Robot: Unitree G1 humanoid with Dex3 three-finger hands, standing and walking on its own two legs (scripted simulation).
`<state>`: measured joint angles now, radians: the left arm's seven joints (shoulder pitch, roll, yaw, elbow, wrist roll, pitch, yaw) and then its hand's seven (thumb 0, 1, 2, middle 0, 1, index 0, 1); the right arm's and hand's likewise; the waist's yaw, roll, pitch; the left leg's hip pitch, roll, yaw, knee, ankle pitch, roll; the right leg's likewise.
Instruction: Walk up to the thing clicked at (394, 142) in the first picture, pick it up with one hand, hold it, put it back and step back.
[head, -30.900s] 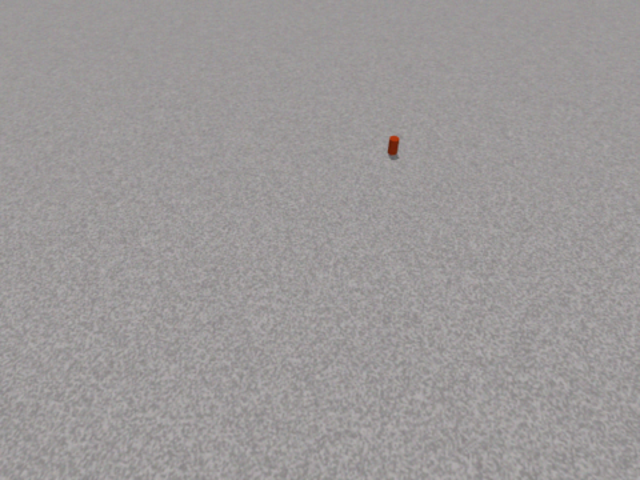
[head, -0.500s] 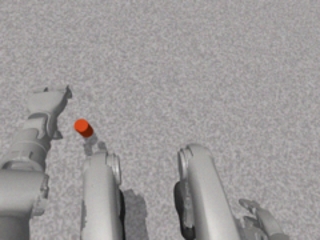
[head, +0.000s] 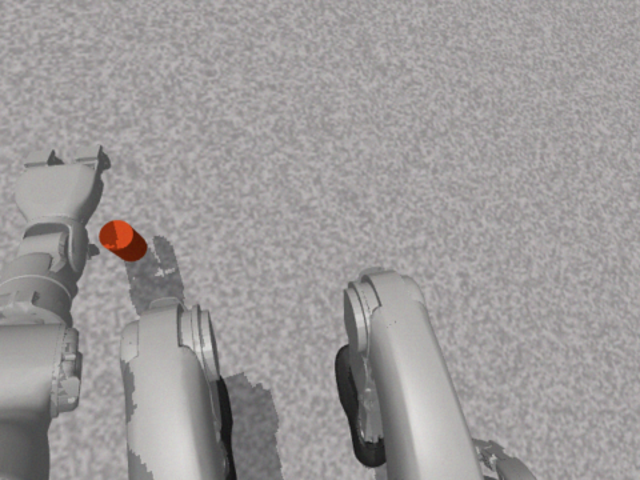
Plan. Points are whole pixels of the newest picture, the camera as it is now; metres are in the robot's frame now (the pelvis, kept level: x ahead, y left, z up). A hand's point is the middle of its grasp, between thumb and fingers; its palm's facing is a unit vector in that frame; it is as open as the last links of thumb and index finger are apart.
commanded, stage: home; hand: left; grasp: from above
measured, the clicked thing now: (124, 242) +0.46 +0.26 -0.29
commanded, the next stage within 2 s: none
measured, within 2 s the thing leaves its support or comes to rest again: neither
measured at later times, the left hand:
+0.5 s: hand (26, 283) +0.34 +0.24 +0.04, palm faces -0.31 -0.50 -0.81, open 8.4 cm
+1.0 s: hand out of the picture +0.24 +0.21 +0.26, palm faces +0.06 -0.94 -0.33, open 7.4 cm
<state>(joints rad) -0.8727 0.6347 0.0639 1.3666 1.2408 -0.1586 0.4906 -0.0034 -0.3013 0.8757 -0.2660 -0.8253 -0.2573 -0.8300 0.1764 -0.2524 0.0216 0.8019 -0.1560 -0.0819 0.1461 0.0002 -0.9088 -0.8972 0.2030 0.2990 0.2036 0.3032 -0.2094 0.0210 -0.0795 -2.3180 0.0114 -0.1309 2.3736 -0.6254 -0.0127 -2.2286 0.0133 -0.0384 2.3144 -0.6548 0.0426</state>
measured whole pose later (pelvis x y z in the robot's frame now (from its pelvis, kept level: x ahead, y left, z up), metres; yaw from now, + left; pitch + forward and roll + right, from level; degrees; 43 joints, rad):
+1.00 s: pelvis +0.06 +0.00 +0.33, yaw +6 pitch +17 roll -3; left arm 0.31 0.27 -0.01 0.01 0.05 0.36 0.09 0.01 0.90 0.90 -0.21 -0.30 -0.20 -0.30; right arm 0.21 -0.20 0.05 0.54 0.04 -0.13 -0.12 0.01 -0.91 -0.90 0.21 0.30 0.21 0.30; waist -0.05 0.04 -0.18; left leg -1.06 0.04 -0.06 1.29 -0.54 -0.01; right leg -1.00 -0.01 -0.04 1.24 -0.54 0.03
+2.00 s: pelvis +0.09 +0.01 +0.38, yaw +7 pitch +9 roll -3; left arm 0.50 0.21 0.03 -0.12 -0.05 0.45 0.02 0.01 0.87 0.88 -0.20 -0.29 -0.19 -0.29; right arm 0.30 -0.22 0.03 0.55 0.01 -0.24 -0.19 0.01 -0.90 -0.90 0.21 0.30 0.21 0.30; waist -0.04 0.05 -0.16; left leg -0.70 0.03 -0.05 1.01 -0.48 -0.01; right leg -0.63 -0.02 -0.05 0.95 -0.48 0.03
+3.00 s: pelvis +0.09 +0.00 +0.38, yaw +7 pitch +9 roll -3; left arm 0.50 0.22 0.03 -0.13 -0.06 0.45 0.02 0.01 0.90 0.90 -0.20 -0.29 -0.20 -0.29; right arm 0.29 -0.23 0.02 0.54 0.01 -0.24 -0.19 0.01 -0.90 -0.90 0.21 0.30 0.21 0.30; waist -0.04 0.05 -0.16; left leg -0.70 0.04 -0.06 1.02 -0.48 -0.02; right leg -0.63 -0.01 -0.05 0.95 -0.48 0.02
